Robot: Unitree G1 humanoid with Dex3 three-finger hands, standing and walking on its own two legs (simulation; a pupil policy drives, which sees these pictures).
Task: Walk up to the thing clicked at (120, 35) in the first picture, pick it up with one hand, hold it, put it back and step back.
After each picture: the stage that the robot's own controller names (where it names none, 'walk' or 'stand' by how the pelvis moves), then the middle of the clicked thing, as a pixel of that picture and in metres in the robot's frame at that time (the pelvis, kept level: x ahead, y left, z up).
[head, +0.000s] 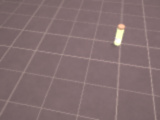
stand; (119, 35) +1.37 -0.40 -0.65
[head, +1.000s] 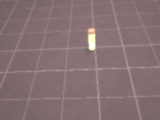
walk; (91, 39) +1.29 +0.00 -0.63
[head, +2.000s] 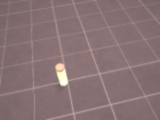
walk; (61, 75) +0.78 +0.24 -0.64
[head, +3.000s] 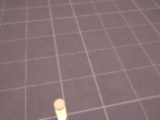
walk; (60, 110) +0.46 +0.17 -0.62
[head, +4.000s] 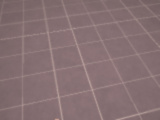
stand; out of the picture +0.37 +0.19 -0.66
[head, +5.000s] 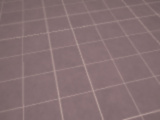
stand; out of the picture +0.35 +0.19 -0.65
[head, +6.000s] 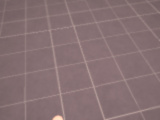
stand; out of the picture +0.38 +0.20 -0.66
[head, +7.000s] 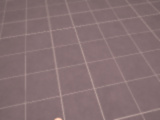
stand; out of the picture +0.37 +0.19 -0.66
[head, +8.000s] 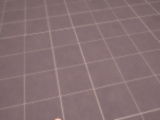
stand; out of the picture +0.37 +0.19 -0.66
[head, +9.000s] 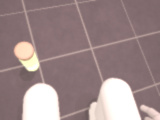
go down; (28, 58) +0.45 +0.20 -0.31
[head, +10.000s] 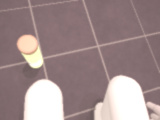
approach; (32, 54) +0.46 +0.20 -0.26
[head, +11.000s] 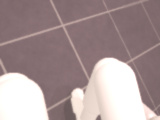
close in; out of the picture +0.45 +0.24 -0.17
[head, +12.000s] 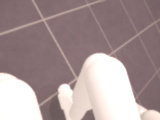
close; out of the picture +0.45 +0.26 -0.16
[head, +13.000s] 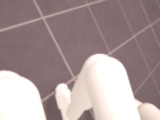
lift; out of the picture +0.42 +0.25 -0.17
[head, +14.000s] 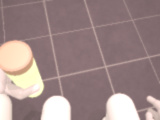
lift; (26, 75) +0.33 +0.19 +0.01
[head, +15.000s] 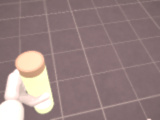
hold; (38, 86) +0.31 +0.16 +0.03
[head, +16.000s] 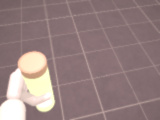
hold; (40, 86) +0.31 +0.16 +0.04
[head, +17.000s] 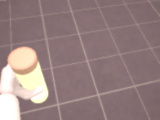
crouch; (32, 79) +0.34 +0.18 -0.01
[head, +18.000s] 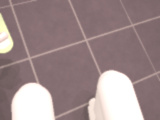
lower; out of the picture +0.49 +0.22 -0.03
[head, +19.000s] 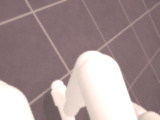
lower; out of the picture +0.47 +0.27 -0.16
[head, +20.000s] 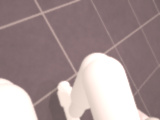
lower; out of the picture +0.45 +0.26 -0.17
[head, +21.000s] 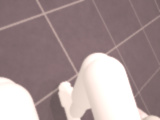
lower; out of the picture +0.45 +0.26 -0.16
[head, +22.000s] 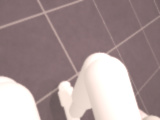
lower; out of the picture +0.45 +0.26 -0.17
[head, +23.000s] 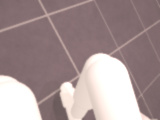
draw back; out of the picture +0.45 +0.24 -0.17
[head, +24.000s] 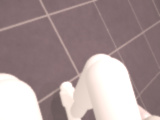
stand; out of the picture +0.44 +0.24 -0.17
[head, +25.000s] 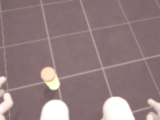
walk; (51, 79) +0.43 +0.17 -0.42
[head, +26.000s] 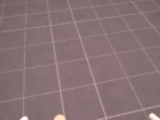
stand; out of the picture +0.38 +0.16 -0.60
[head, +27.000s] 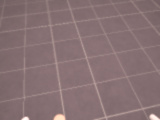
stand; out of the picture +0.38 +0.16 -0.60
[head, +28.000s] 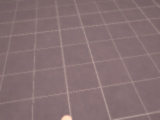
stand; out of the picture +0.40 +0.14 -0.65
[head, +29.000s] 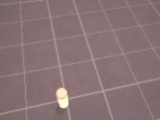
walk; (62, 98) +0.45 +0.12 -0.64
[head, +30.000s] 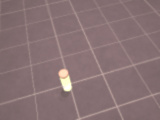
walk; (65, 80) +0.66 +0.20 -0.63
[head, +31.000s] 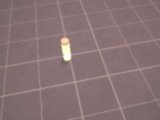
stand; (66, 49) +1.01 +0.18 -0.63
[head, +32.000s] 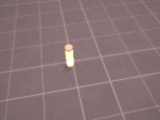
stand; (69, 56) +1.03 +0.16 -0.65
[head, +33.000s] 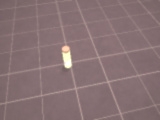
stand; (66, 57) +1.03 +0.18 -0.66
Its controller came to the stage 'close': yes
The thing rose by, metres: 0.69
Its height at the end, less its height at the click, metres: +0.00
